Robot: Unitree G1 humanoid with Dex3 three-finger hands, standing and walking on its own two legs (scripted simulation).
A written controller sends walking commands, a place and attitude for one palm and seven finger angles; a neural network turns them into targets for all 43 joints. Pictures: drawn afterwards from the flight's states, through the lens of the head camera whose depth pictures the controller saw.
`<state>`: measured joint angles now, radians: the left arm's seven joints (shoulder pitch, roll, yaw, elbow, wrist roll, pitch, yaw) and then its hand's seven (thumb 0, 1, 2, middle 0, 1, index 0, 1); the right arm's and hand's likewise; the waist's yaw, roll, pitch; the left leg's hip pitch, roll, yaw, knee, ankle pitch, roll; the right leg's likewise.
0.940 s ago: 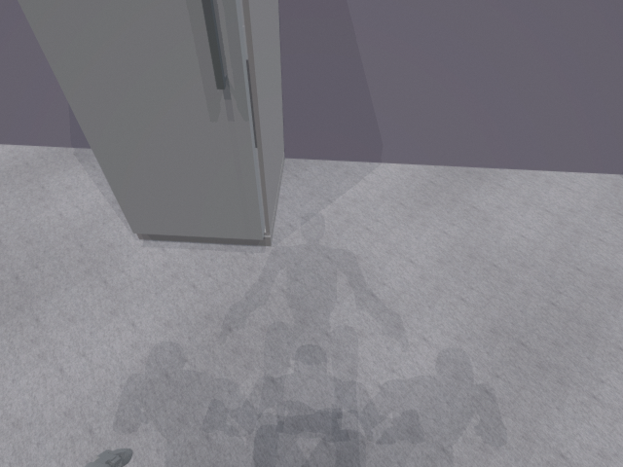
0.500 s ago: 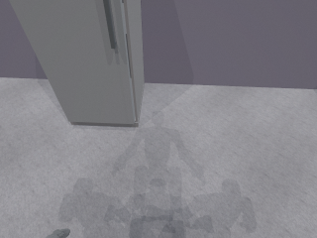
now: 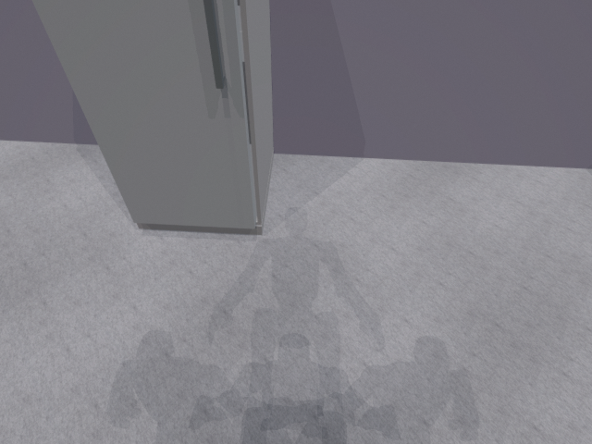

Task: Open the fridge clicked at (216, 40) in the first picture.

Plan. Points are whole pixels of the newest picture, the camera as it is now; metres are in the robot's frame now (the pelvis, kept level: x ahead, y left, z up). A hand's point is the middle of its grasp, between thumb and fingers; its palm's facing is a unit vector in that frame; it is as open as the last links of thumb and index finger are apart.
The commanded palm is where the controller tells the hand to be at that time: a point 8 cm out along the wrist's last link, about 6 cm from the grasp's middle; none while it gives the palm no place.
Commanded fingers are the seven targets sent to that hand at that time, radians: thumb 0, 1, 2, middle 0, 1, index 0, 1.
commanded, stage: look at it before walking up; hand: right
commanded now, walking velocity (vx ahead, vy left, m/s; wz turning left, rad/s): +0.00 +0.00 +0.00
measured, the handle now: out of the picture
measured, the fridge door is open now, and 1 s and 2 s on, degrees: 0 0 0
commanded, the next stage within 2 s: walk to a spot facing it in 0.50 s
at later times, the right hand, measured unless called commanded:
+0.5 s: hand out of the picture +0.08 -0.25 -0.16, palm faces -0.02 +0.94 -0.33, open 7.4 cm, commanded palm none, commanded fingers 0.00 -0.90 -0.90 0.20 0.30 0.20 0.30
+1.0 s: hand out of the picture +0.07 -0.19 -0.18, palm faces -0.15 +0.95 -0.28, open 7.4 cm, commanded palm none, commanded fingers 0.00 -0.90 -0.90 0.20 0.30 0.20 0.30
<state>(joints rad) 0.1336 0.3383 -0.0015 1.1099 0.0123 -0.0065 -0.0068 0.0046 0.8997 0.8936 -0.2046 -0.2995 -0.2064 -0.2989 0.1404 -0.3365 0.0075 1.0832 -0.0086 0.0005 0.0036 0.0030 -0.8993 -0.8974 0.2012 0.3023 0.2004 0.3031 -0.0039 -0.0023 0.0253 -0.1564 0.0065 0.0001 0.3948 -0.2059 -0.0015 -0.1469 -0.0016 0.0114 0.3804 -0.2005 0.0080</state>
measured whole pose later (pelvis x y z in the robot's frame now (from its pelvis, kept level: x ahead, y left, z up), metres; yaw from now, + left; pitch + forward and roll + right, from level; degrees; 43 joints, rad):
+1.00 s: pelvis -0.01 +0.02 -0.02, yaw +11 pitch -1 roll -2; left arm 0.14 0.23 0.04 0.98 0.02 0.03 0.01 0.00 0.90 0.89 -0.21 -0.30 -0.21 -0.30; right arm 0.23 -0.24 -0.04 0.96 -0.02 0.07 0.02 0.00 -0.90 -0.90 0.20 0.30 0.20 0.30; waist -0.04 -0.01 0.10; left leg -0.35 0.00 0.01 0.77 -0.41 -0.01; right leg -0.23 -0.08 -0.16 0.61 -0.34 0.03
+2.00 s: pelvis +0.00 -0.05 +0.00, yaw +45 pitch +0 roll +2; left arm 0.40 0.17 0.04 0.99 0.02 -0.04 0.03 0.00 0.90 0.89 -0.20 -0.30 -0.21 -0.30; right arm 0.26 -0.26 -0.10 0.96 -0.04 0.09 0.06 0.00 -0.91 -0.90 0.19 0.30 0.19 0.30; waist 0.01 0.03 -0.01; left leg -0.53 0.07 -0.01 1.09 -0.23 -0.08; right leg -0.10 -0.08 -0.25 0.38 -0.28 -0.04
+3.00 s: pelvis +0.21 +0.27 +0.00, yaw +62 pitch -2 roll +2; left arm 0.26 0.16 0.06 1.04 0.02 -0.08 0.02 -0.02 0.95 0.89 -0.20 -0.30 -0.21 -0.30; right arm 0.34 -0.17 -0.07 1.10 -0.03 -0.01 0.01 0.00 -0.91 -0.90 0.20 0.30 0.20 0.30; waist -0.03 0.04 0.04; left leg -0.52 0.08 0.01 1.23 -0.24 0.00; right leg -0.20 -0.04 -0.23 0.45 -0.23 -0.08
